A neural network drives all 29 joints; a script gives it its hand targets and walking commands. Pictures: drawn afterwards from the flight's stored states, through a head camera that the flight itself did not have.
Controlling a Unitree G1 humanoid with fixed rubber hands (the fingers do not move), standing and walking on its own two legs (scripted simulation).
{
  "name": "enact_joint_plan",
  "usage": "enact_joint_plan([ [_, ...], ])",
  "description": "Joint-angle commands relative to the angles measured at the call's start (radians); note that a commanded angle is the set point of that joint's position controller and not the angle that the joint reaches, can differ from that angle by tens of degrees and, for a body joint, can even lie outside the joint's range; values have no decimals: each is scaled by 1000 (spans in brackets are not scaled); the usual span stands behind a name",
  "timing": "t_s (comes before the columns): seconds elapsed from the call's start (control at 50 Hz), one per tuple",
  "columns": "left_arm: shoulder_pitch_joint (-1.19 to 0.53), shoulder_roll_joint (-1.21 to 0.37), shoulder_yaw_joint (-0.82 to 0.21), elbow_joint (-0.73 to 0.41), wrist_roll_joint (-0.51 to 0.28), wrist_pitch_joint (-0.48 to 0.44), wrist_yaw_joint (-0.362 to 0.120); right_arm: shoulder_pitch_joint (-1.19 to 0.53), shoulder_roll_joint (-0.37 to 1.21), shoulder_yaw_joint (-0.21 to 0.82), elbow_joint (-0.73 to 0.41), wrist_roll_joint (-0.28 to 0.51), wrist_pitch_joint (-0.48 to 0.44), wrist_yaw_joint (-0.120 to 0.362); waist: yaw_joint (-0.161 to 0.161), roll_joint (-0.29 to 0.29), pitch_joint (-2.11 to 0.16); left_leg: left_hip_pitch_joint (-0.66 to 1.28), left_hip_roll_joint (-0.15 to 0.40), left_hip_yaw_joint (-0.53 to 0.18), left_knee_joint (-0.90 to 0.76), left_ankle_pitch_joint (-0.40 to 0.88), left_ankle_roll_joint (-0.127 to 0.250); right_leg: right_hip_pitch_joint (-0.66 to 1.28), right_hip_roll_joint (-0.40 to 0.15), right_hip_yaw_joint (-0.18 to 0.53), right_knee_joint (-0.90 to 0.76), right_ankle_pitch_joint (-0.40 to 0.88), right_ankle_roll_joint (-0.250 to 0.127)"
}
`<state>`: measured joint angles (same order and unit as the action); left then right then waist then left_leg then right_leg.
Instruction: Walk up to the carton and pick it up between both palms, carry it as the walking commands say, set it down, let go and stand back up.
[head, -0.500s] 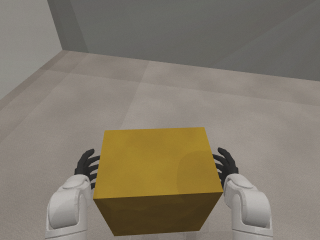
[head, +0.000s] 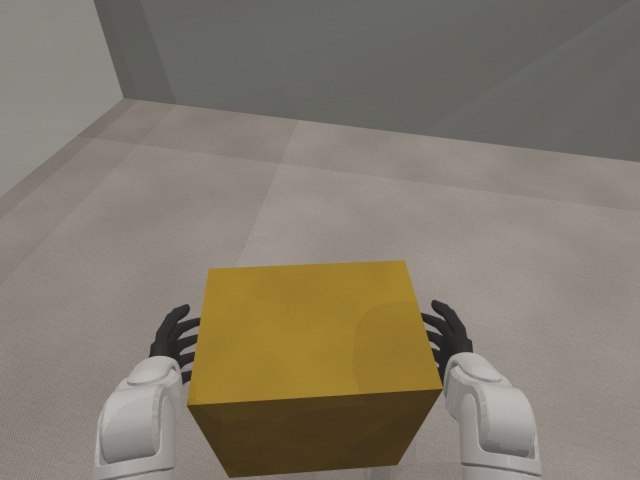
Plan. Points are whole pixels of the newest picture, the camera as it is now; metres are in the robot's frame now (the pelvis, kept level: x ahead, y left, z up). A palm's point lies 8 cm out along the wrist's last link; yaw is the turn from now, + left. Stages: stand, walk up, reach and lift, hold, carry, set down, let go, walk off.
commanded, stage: carry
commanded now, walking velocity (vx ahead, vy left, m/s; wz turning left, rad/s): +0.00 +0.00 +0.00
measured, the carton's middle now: (311, 375) +0.28 +0.01 -0.02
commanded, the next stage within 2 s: hold in 0.16 s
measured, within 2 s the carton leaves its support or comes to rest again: neither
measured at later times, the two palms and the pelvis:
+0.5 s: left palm (184, 379) +0.25 +0.16 +0.04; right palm (468, 367) +0.25 -0.18 +0.05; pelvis -0.02 -0.01 +0.01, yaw +0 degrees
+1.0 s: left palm (178, 354) +0.28 +0.17 +0.04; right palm (454, 351) +0.27 -0.17 +0.06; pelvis +0.00 +0.00 +0.01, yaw -3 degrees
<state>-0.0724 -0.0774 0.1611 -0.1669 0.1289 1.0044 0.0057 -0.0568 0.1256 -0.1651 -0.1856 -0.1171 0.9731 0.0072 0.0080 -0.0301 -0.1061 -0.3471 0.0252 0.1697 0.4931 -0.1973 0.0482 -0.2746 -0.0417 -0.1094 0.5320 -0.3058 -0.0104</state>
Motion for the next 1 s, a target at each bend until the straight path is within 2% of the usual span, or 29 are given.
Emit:
enact_joint_plan([
  [0.0,-514,-735,-626,-103,-269,-53,-179,-412,759,627,-35,234,-16,166,-3,25,-226,174,151,-153,-76,235,11,-7,-86,86,-78,108,-22],
  [0.02,-461,-725,-649,-157,-281,-54,-185,-435,786,680,-124,273,-21,169,-1,-6,-249,163,148,-151,-66,236,10,21,-88,83,-62,141,-18],
  [0.06,-431,-709,-616,-72,-254,-61,-192,-419,755,662,-57,248,-32,171,4,-16,-230,169,143,-159,-61,238,10,2,-102,105,-79,147,-22],
  [0.08,-506,-729,-621,-51,-256,-72,-189,-432,750,623,-6,232,-39,172,3,81,-211,133,142,-156,-86,210,9,27,-101,104,-64,132,-26],
  [0.1,-501,-757,-679,-177,-312,-65,-190,-465,792,702,-140,303,-34,170,5,44,-250,126,141,-148,-85,147,10,61,-104,115,-80,120,-22],
  [0.12,-476,-746,-623,-108,-274,-64,-186,-415,757,657,-91,259,-32,171,3,-1,-235,135,139,-159,-92,194,3,40,-100,93,-68,111,-25],
  [0.14,-470,-725,-601,-41,-248,-74,-188,-446,758,619,-29,239,-47,175,3,59,-167,111,139,-149,-84,175,3,2,-88,107,-78,115,-27],
  [0.16,-478,-681,-462,190,-160,-176,-192,-350,647,402,301,77,-134,158,-111,-96,26,382,-32,-272,-120,69,35,-78,90,203,-184,123,-42],
  [0.18,-444,-597,-441,146,-137,-243,-179,-389,622,437,225,91,-198,134,-77,-63,-19,400,-29,-263,-97,140,49,-30,72,214,-169,206,-42],
  [0.22,-386,-598,-462,108,-135,-275,-159,-364,567,458,141,113,-244,116,-80,-7,-85,468,-38,-284,-98,231,21,-18,78,191,-180,243,-21],
  [0.26,-479,-693,-609,-63,-212,-313,-160,-442,680,583,30,181,-281,120,-79,22,-225,500,-41,-292,-55,406,9,35,87,209,-150,418,-7],
  [0.34,-627,-700,-612,-139,-189,-331,-127,-544,669,636,61,251,-288,177,-28,74,-257,541,-39,-283,-75,292,-15,-6,89,211,-185,275,-2],
  [0.36,-531,-704,-587,-56,-158,-309,-115,-562,670,623,77,255,-278,185,36,64,-223,519,-47,-257,-93,238,-4,-15,76,223,-194,251,-7],
  [0.38,-531,-645,-529,-10,-110,-312,-108,-599,600,589,75,234,-296,188,28,99,-206,510,-43,-263,-110,169,-15,-30,91,220,-210,187,-21],
  [0.46,-500,-672,-562,34,-144,-287,-123,-509,628,561,156,192,-287,184,-17,-15,-151,536,-62,-274,-139,75,-14,-59,98,222,-259,125,-12],
  [0.52,-586,-669,-545,28,-141,-283,-155,-465,699,525,309,163,-273,200,-16,41,-99,509,-59,-257,-155,52,-15,-37,76,235,-282,84,-11],
  [0.56,-584,-751,-551,121,-173,-271,-192,-548,773,539,293,170,-273,212,-37,-39,-64,498,-65,-260,-159,59,-11,-56,84,227,-283,77,-7],
  [0.58,-579,-761,-518,174,-146,-269,-211,-554,799,514,308,159,-273,219,-20,19,-99,518,-68,-255,-156,90,-17,-39,65,243,-298,100,-1],
  [0.6,-666,-760,-544,130,-174,-291,-231,-580,796,517,259,151,-285,211,-80,-55,-122,550,-72,-262,-143,65,-20,-39,85,227,-290,74,0],
  [0.64,-648,-765,-515,191,-156,-289,-250,-625,864,539,286,177,-282,212,-26,-27,-112,490,-82,-248,-142,72,-16,17,49,273,-305,52,5],
  [0.68,-654,-793,-526,198,-164,-293,-261,-638,871,544,259,172,-283,200,-55,-42,-113,534,-93,-242,-132,88,-22,-9,52,265,-314,53,12],
  [0.72,-749,-784,-525,186,-152,-304,-267,-708,874,527,272,182,-289,210,-42,28,-108,488,-82,-244,-146,37,-20,-16,57,260,-286,36,2],
  [0.74,-714,-793,-513,186,-136,-299,-254,-652,889,525,356,184,-274,216,-17,9,-84,499,-68,-248,-154,37,-19,-21,57,264,-300,12,-4],
  [0.78,-656,-818,-520,201,-132,-286,-253,-651,899,564,317,217,-280,227,23,44,-127,492,-72,-239,-169,99,-33,46,65,259,-295,96,-1],
  [0.8,-742,-826,-523,179,-144,-296,-248,-665,851,540,315,187,-290,231,-19,14,-150,544,-57,-260,-169,58,-37,2,97,234,-284,74,-13],
  [0.82,-650,-846,-521,201,-132,-284,-240,-685,852,549,293,204,-295,239,13,35,-139,535,-64,-251,-174,125,-39,-2,84,247,-287,117,-14],
  [0.9,-543,-888,-548,151,-156,-271,-230,-593,845,577,242,207,-291,245,3,32,-213,610,-45,-260,-156,446,-50,42,107,236,-279,318,-16],
  [0.92,-545,-883,-562,130,-143,-274,-221,-594,834,583,256,223,-289,241,22,101,-223,672,-37,-262,-153,514,-61,21,107,247,-289,326,-18],
  [0.98,-479,-857,-569,122,-132,-251,-210,-520,800,577,236,195,-286,247,6,21,-216,685,-29,-283,-170,516,-57,30,127,237,-301,315,-21],
])
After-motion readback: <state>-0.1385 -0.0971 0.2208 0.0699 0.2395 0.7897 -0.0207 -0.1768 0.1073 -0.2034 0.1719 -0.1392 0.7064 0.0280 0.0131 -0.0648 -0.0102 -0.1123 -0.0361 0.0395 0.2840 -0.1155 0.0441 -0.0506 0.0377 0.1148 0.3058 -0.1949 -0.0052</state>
